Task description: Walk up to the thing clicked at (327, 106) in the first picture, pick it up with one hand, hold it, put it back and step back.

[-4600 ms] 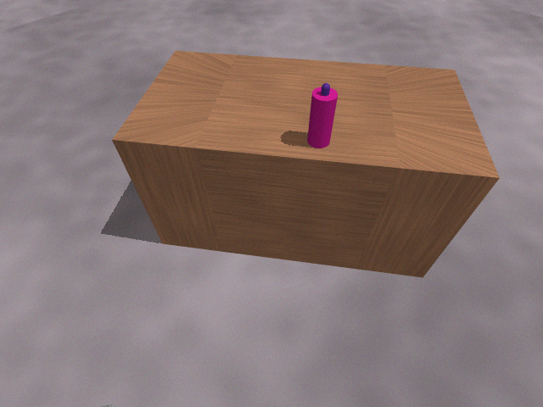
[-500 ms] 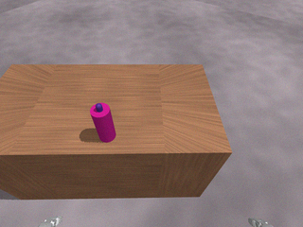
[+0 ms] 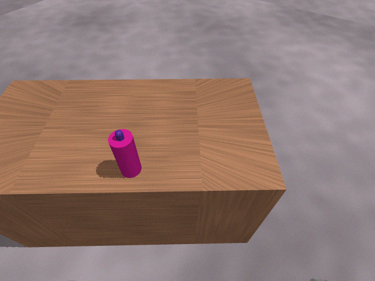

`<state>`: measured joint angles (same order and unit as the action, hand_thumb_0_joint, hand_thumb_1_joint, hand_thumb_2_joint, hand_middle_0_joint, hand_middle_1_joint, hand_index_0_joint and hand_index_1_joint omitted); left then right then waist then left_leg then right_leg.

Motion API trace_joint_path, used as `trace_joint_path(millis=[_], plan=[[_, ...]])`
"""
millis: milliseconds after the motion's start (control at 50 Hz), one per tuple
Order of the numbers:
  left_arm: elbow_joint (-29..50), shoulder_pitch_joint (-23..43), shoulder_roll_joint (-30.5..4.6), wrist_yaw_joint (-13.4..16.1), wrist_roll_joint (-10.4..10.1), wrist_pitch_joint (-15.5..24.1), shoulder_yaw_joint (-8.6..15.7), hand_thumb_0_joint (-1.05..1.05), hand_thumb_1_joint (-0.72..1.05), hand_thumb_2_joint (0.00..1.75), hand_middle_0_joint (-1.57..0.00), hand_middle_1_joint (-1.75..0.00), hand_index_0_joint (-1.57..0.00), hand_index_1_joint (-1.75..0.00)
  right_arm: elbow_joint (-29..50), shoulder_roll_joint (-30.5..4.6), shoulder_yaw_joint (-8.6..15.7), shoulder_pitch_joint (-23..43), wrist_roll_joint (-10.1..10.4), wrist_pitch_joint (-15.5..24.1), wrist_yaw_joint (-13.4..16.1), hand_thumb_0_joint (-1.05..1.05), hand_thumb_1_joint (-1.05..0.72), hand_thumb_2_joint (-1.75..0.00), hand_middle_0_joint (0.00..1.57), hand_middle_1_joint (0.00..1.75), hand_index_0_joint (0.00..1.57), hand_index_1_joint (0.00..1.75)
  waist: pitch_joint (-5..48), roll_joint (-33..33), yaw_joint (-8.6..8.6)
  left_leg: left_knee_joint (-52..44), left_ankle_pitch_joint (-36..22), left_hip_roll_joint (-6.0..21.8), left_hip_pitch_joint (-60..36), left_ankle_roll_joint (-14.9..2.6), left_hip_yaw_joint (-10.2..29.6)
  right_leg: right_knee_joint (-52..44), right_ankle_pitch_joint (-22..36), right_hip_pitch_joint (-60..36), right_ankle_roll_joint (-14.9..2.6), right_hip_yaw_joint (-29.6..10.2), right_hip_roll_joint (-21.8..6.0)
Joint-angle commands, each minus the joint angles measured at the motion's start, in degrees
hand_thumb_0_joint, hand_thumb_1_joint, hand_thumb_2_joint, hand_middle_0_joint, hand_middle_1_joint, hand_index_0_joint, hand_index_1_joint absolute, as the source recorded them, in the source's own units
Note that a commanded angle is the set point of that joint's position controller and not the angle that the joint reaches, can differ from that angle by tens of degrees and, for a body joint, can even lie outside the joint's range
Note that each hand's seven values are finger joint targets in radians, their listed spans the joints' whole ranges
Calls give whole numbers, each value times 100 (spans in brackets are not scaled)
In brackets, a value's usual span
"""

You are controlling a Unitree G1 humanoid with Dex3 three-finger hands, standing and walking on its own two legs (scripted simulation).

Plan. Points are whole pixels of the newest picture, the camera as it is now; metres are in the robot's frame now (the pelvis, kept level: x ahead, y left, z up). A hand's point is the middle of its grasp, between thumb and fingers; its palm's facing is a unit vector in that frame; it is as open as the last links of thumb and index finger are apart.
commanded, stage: walk up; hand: left
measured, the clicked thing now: (125, 152) +0.46 +0.20 -0.08
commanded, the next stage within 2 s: stand in 0.10 s
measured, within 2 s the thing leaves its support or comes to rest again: neither
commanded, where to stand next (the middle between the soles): +0.07 +0.00 m, yaw -1 degrees
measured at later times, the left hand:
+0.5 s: hand out of the picture +0.07 +0.25 -0.15, palm faces -0.03 -0.94 -0.35, open 7.4 cm
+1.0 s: hand out of the picture +0.04 +0.25 -0.15, palm faces -0.03 -0.94 -0.34, open 7.4 cm
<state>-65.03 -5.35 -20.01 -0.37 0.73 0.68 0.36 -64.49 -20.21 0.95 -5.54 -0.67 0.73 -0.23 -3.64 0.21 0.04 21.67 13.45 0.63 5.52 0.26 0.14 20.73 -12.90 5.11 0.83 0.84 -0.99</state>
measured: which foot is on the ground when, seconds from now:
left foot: down 0.00-1.00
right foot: down 0.00-1.00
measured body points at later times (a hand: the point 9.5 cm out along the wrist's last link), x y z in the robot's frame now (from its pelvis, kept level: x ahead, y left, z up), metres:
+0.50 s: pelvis -0.02 +0.00 +0.00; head -0.01 +0.00 +0.45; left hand +0.07 +0.30 -0.13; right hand +0.07 -0.30 -0.13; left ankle -0.02 +0.12 -0.75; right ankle -0.02 -0.13 -0.75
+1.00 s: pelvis -0.02 -0.01 +0.00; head -0.01 -0.01 +0.45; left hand +0.05 +0.29 -0.13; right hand +0.04 -0.31 -0.13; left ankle -0.02 +0.12 -0.75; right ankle -0.02 -0.13 -0.75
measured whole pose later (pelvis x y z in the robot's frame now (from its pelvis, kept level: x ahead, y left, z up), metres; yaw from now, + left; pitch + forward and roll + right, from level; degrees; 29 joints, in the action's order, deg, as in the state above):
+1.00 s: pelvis -0.02 -0.01 +0.00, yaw +0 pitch -2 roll +0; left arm -65.8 -6.5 -20.0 -0.5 0.5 0.6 -0.3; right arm -66.3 -20.1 0.1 -6.6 -0.7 0.8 -0.4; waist -3.0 0.5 -0.4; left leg 17.9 9.4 1.0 6.4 1.0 0.7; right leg 17.6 -9.4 6.2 0.2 1.3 -0.6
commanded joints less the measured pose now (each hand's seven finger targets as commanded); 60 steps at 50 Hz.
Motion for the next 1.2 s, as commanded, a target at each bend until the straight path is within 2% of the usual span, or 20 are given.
trace_joint_path(millis=[0, 60, 80, 100, 220, 320, 380, 460, 660, 700, 900, 940, 1000, 1080, 1180], plan=[[424, 363, -1247, 87, -22, 141, 255, 0, 90, 90, -20, -30, -20, -30, 376, -1204, 204, 289, 11, 120, 67, 0, -90, -90, 20, 30, 20, 30, 597, 23, 4, -332, -1413, 557, 27, -226, 360, -213, 1355, -206, -227, -417, -576], [392, 317, -1249, 86, -22, 131, 261, 0, 90, 90, -20, -30, -20, -30, 377, -1200, 208, 281, 9, 128, 73, 0, -90, -90, 20, 30, 20, 30, 556, 24, 23, -369, -1431, 564, -12, -228, 368, -203, 1361, -195, -219, -402, -552], [356, 359, -1208, 105, -58, 124, 227, 0, 90, 90, -20, -30, -20, -30, 390, -1207, 164, 475, 42, 126, 87, 0, -90, -90, 20, 30, 20, 30, 403, 23, 22, -463, -1972, 682, -33, -162, 490, -285, 1675, -47, -191, -448, -639], [358, 345, -1199, 111, -66, 122, 224, 0, 90, 90, -20, -30, -20, -30, 382, -1218, 163, 389, 56, 128, 90, 0, -90, -90, 20, 30, 20, 30, 436, 11, 4, -469, -2073, 689, -46, -131, 482, -328, 1710, -113, -171, -427, -648], [319, 302, -1196, 102, -45, 120, 220, 0, 90, 90, -20, -30, -20, -30, 308, -1226, 144, 377, 57, 124, 92, 0, -90, -90, 20, 30, 20, 30, 705, 29, -10, -522, -1920, 699, -251, -112, 462, -420, 1649, -263, -166, -437, -665], [330, 390, -1219, 97, -44, 129, 202, 0, 90, 90, -20, -30, -20, -30, 277, -1215, 123, 394, 42, 115, 83, 0, -90, -90, 20, 30, 20, 30, 718, -26, -30, -577, -1627, 705, -217, -104, 430, -514, 1465, -229, -169, -478, -700], [301, 395, -1229, 94, -45, 110, 195, 0, 90, 90, -20, -30, -20, -30, 246, -1183, 109, 387, 33, 105, 74, 0, -90, -90, 20, 30, 20, 30, 551, -36, -41, -725, -1155, 677, -55, -87, 461, -602, 955, -93, -159, -479, -666], [288, 355, -1220, 79, -39, 109, 189, 0, 90, 90, -20, -30, -20, -30, 207, -1202, 120, 373, 21, 109, 57, 0, -90, -90, 20, 30, 20, 30, 415, -12, -33, -752, -807, 664, 4, -89, 486, -683, 636, 84, -150, -512, -661], [294, 298, -1253, 71, -41, 132, 187, 0, 90, 90, -20, -30, -20, -30, 185, -1193, 115, 281, 0, 128, 38, 0, -90, -90, 20, 30, 20, 30, 447, -16, -31, -749, -759, 681, 72, -127, 527, -665, 639, 91, -173, -555, -689], [271, 235, -1243, 63, -44, 126, 183, 0, 90, 90, -20, -30, -20, -30, 159, -1198, 116, 215, -5, 122, 38, 0, -90, -90, 20, 30, 20, 30, 365, -20, -33, -784, -503, 636, 131, -107, 515, -712, 347, 194, -152, -542, -656], [287, 141, -1263, 66, -48, 131, 167, 0, 90, 90, -20, -30, -20, -30, 166, -1164, 95, 149, 6, 120, 36, 0, -90, -90, 20, 30, 20, 30, 415, -48, -19, -698, -849, 652, 113, -98, 545, -631, 626, 132, -199, -539, -680], [295, 132, -1265, 65, -44, 123, 175, 0, 90, 90, -20, -30, -20, -30, 154, -1191, 95, 109, 4, 116, 39, 0, -90, -90, 20, 30, 20, 30, 489, -2, -14, -711, -704, 655, 125, -111, 535, -636, 570, 91, -203, -559, -691], [290, 114, -1247, 68, -39, 123, 169, 0, 90, 90, -20, -30, -20, -30, 192, -1212, 93, 199, 20, 117, 43, 0, -90, -90, 20, 30, 20, 30, 494, -32, 4, -688, -935, 688, 45, -122, 564, -578, 735, 92, -204, -520, -678], [285, 113, -1253, 73, -37, 124, 173, 0, 90, 90, -20, -30, -20, -30, 178, -1203, 80, 96, 16, 113, 48, 0, -90, -90, 20, 30, 20, 30, 430, -74, -18, -691, -828, 655, 104, -110, 530, -633, 647, 133, -191, -527, -673], [309, 87, -1234, 77, -41, 136, 167, 0, 90, 90, -20, -30, -20, -30, 208, -1234, 82, 137, 25, 115, 59, 0, -90, -90, 20, 30, 20, 30, 570, 37, 4, -588, -1265, 694, -25, -119, 520, -561, 1131, 14, -194, -509, -695]])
